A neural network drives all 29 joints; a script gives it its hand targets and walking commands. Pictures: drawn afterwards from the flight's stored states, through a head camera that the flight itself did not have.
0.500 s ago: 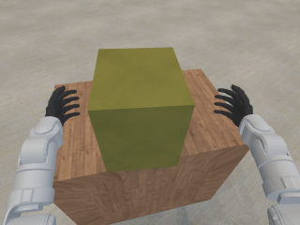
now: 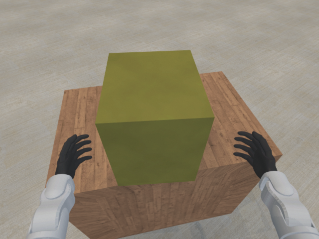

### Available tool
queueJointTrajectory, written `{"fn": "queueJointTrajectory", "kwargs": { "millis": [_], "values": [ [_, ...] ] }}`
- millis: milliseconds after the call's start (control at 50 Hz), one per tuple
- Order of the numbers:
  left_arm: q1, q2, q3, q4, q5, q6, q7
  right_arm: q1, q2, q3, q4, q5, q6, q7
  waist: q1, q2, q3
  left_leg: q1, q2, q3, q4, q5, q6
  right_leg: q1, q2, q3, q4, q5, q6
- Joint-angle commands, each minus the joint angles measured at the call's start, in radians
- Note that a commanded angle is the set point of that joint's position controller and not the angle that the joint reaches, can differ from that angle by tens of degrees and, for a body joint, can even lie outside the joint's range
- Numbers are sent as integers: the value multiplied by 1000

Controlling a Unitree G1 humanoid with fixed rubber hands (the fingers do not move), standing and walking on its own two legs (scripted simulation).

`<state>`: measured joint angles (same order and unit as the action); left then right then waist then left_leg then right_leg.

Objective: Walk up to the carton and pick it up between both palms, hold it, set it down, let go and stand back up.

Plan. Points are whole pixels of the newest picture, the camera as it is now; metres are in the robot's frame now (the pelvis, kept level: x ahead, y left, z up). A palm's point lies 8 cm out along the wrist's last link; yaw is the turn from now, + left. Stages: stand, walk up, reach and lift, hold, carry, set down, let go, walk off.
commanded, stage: set down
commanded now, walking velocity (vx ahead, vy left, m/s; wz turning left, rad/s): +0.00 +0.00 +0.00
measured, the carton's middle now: (153, 119) +0.46 +0.03 +0.03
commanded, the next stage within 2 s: let go in 1.66 s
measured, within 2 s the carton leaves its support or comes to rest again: neither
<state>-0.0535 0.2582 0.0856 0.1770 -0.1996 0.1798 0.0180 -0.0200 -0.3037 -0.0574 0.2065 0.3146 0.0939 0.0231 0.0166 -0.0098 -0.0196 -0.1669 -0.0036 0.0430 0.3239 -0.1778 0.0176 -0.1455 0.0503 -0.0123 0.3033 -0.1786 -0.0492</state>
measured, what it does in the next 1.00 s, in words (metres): stands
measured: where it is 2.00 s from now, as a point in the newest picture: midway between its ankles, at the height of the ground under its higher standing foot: outside the picture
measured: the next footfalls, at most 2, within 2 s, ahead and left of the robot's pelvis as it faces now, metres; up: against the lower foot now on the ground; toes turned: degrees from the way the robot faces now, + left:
none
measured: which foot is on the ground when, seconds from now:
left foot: down 0.00-1.00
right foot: down 0.00-1.00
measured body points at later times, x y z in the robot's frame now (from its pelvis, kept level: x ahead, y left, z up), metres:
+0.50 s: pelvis +0.01 +0.00 -0.01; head +0.00 +0.01 +0.44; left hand +0.23 +0.23 -0.02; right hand +0.23 -0.23 -0.02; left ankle -0.01 +0.11 -0.75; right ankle -0.01 -0.09 -0.75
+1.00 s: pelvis +0.00 +0.00 +0.00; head -0.02 +0.01 +0.44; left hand +0.20 +0.23 -0.06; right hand +0.20 -0.22 -0.05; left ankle -0.01 +0.11 -0.75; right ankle -0.01 -0.09 -0.75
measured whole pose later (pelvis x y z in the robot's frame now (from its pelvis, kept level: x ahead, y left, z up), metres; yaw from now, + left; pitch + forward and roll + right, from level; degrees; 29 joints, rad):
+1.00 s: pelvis +0.00 +0.00 +0.00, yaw +0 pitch -5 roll +0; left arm 0.15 0.23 -0.01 0.59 -0.13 -0.18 0.03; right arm 0.16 -0.19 0.03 0.67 0.16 -0.29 0.02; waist 0.03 -0.04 0.02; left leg -0.07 -0.01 0.04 0.37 -0.22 0.01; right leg -0.06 0.05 0.00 0.38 -0.24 -0.06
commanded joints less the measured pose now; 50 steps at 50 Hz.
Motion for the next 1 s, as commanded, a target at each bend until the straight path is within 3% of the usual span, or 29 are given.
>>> {"fn": "queueJointTrajectory", "kwargs": {
  "millis": [0, 240, 400, 520, 640, 980],
  "values": [
    [-168, 121, 31, -164, 4, -102, 0, -149, -138, -56, -180, -5, -78, -1, 3, -6, -242, 167, 3, -71, 7, 306, -14, 30, -48, 84, -36, 302, 24],
    [44, 89, -26, -46, 34, -344, 7, 62, -79, -16, -70, -25, -266, -4, 3, 13, -131, 177, 13, -85, 33, 352, -34, 30, -51, 82, -27, 325, 7],
    [95, 81, -57, 101, 42, -521, 18, 85, -61, 16, 120, -35, -441, 5, 1, 28, -84, 145, 23, -83, 68, 330, -46, 20, -49, 79, 11, 277, -1],
    [88, 79, -73, 225, 34, -604, 22, 65, -56, 47, 279, -31, -561, 21, -2, 20, -65, 99, 18, -68, 90, 258, -47, 2, -49, 78, 51, 223, 10],
    [39, 89, -86, 269, 17, -552, 28, 18, -48, 59, 324, -63, -538, 16, 2, -1, -37, 66, 21, -43, 44, 136, -31, 10, -62, 84, 42, 145, 13],
    [81, 82, -62, 271, 82, -363, 12, 76, 13, 46, 329, -170, -394, -8, 12, 11, 16, 118, 24, -19, -8, 124, -16, -7, -77, 76, -26, 82, 9]
  ]
}}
